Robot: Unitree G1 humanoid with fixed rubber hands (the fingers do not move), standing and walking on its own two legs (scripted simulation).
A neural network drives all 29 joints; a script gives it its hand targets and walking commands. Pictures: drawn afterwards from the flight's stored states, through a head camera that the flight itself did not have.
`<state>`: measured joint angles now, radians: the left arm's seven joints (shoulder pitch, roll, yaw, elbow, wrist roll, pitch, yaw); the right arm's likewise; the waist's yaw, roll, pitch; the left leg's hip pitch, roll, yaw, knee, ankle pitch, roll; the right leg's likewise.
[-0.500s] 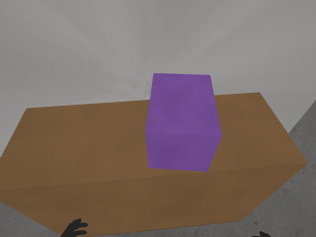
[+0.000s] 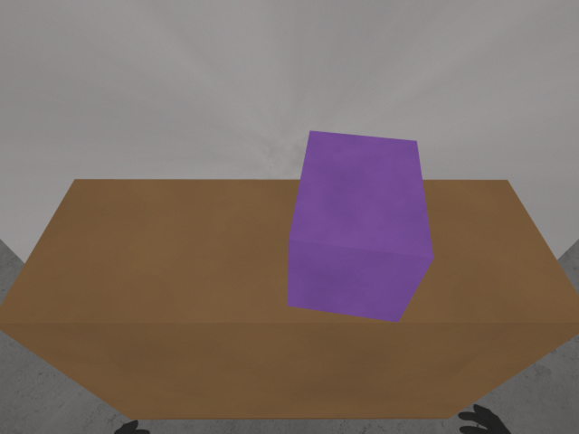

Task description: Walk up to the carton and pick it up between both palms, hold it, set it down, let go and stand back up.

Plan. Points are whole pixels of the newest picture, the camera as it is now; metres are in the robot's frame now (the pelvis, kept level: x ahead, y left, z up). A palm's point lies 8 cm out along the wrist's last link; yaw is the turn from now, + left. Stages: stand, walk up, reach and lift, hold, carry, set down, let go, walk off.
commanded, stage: walk up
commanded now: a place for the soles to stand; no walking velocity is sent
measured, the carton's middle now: (352, 223) +0.44 -0.08 +0.02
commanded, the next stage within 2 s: reach and lift in 1.24 s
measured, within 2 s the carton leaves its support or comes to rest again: neither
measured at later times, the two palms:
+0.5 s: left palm out of the picture +0.09 +0.27 -0.10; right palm out of the picture +0.11 -0.26 -0.08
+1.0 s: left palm out of the picture +0.09 +0.25 -0.11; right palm out of the picture +0.15 -0.27 -0.08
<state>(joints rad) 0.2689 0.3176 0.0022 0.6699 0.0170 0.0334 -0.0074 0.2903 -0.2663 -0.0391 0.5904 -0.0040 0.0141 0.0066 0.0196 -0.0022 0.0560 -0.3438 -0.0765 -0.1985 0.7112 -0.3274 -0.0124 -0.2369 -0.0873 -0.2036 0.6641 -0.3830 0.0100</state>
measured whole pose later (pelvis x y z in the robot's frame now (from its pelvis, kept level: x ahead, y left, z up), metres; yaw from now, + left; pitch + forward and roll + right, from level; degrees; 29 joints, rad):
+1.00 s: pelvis +0.02 -0.02 +0.00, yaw +2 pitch -2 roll -1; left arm 0.32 0.31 0.01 0.66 0.01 0.04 -0.01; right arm 0.26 -0.25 -0.02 0.63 -0.01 0.02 -0.01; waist 0.03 -0.02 0.05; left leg -0.30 -0.07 -0.22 0.71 -0.36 -0.03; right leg -0.19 -0.06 -0.19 0.67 -0.43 -0.01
